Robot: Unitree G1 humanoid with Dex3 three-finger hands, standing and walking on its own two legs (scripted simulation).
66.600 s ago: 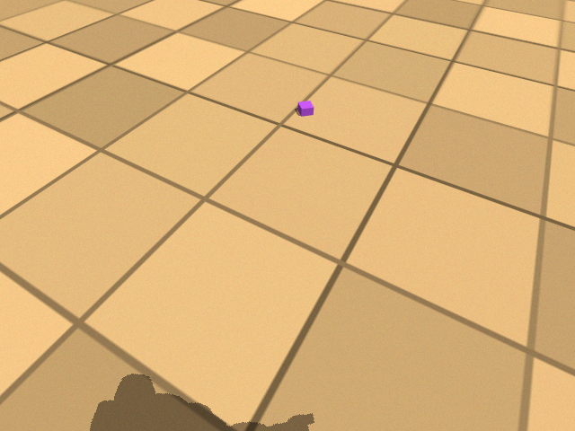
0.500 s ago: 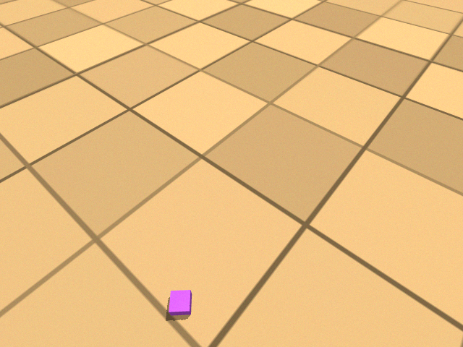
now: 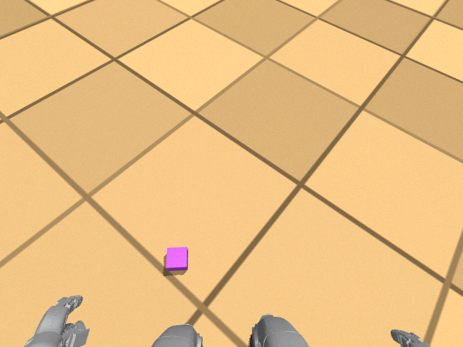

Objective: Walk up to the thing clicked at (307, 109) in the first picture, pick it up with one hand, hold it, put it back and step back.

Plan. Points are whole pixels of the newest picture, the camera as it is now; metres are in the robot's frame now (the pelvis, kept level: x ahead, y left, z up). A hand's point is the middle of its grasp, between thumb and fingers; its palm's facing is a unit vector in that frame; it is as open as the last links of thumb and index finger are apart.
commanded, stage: step back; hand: left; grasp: from above
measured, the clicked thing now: (177, 259) +0.43 +0.19 -0.73
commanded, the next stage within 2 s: none
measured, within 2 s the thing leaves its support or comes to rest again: neither
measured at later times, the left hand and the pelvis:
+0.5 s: hand out of the picture +0.00 +0.23 -0.13, palm faces -0.10 -0.90 -0.42, open 7.4 cm; pelvis -0.11 -0.03 +0.01, yaw -5 degrees
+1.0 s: hand out of the picture -0.16 +0.27 -0.14, palm faces +0.01 -0.94 -0.35, open 7.4 cm; pelvis -0.26 +0.00 +0.02, yaw -1 degrees
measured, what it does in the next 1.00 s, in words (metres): walks backwards: right foot, then left foot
